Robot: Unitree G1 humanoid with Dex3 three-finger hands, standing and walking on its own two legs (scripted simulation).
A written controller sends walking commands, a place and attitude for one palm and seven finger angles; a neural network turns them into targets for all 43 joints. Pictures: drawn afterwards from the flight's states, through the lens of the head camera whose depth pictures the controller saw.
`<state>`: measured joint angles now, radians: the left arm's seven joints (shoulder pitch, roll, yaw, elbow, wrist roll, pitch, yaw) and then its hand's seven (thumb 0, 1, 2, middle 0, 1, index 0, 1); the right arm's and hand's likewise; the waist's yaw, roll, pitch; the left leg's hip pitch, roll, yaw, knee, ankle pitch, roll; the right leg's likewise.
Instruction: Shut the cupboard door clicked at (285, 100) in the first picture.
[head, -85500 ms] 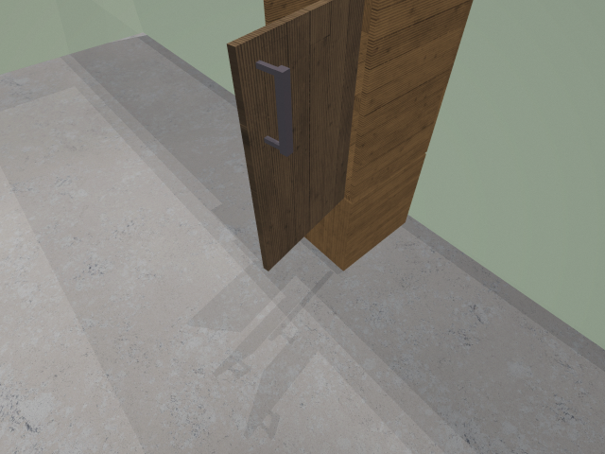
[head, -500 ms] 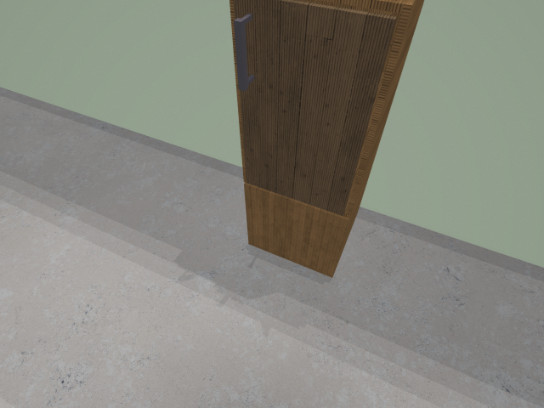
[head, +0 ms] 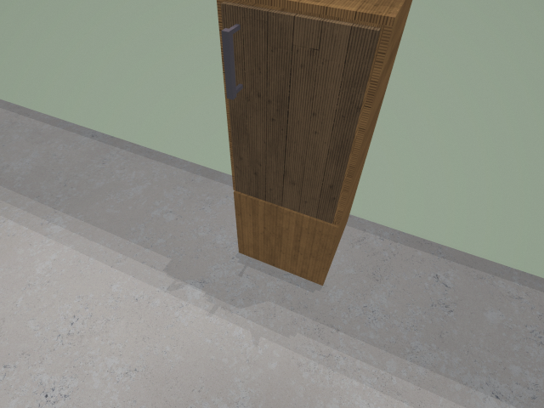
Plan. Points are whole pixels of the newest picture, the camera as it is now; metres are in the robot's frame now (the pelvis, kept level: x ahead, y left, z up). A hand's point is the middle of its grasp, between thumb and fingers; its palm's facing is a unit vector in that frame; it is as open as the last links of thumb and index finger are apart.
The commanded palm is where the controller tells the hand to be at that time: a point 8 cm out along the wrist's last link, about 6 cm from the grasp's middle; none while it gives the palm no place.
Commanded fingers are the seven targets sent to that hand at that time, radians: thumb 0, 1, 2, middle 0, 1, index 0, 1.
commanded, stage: look to check the result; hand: left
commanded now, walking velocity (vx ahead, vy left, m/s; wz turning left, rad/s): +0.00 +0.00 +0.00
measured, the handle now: (233, 63) +0.83 +0.13 +0.13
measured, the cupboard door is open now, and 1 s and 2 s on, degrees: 0 0 0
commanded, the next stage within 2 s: stand and wait in 0.52 s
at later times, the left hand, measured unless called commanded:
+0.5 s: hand out of the picture -0.02 +0.15 -0.18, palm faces +0.05 -0.98 -0.16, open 7.4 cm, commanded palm none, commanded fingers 0.00 0.90 0.90 -0.20 -0.30 -0.20 -0.30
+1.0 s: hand out of the picture +0.00 +0.16 -0.18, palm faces +0.04 -0.98 -0.18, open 7.4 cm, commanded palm none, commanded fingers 0.00 0.90 0.90 -0.20 -0.30 -0.20 -0.30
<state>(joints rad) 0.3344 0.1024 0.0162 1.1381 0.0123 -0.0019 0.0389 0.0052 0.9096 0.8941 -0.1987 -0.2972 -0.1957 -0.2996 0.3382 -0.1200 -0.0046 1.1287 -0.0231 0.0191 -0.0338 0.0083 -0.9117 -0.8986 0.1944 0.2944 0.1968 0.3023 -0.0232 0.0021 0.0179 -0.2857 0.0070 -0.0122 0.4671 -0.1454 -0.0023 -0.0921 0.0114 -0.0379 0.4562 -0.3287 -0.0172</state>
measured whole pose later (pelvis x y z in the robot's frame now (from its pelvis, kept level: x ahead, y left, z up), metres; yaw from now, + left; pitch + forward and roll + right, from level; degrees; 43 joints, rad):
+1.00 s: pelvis +0.04 -0.01 +0.00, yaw +0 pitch -2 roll +0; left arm 0.34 0.13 0.01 1.15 0.01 0.00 0.04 0.01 0.91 0.89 -0.20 -0.30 -0.20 -0.30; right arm 0.27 -0.14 0.01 1.14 -0.02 0.01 -0.04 0.01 -0.92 -0.90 0.20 0.29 0.20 0.30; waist -0.01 -0.01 0.04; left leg -0.22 0.01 0.00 0.45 -0.19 -0.01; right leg 0.00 0.01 -0.03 0.37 -0.34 -0.02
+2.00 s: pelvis +0.04 +0.00 +0.00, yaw -1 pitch -2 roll +0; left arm 0.35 0.13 0.01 1.15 0.01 0.00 0.04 0.01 0.91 0.89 -0.20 -0.30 -0.19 -0.30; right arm 0.27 -0.13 0.01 1.14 -0.01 0.01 -0.04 0.01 -0.91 -0.90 0.20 0.29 0.20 0.30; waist 0.00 -0.01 0.05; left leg -0.22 0.01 0.00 0.44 -0.19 -0.01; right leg 0.00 0.01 -0.03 0.36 -0.33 -0.02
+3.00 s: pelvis +0.03 +0.01 -0.01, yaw -18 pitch +0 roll -1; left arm 0.25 0.19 0.07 1.00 0.02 0.04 0.03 0.01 0.91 0.89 -0.20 -0.30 -0.20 -0.30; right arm 0.15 -0.18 -0.03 0.96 -0.02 0.01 -0.04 0.01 -0.91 -0.90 0.20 0.29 0.20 0.30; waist 0.01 -0.01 0.08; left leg -0.26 0.02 -0.01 0.58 -0.33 0.00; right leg -0.21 0.08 0.11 0.58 -0.38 -0.03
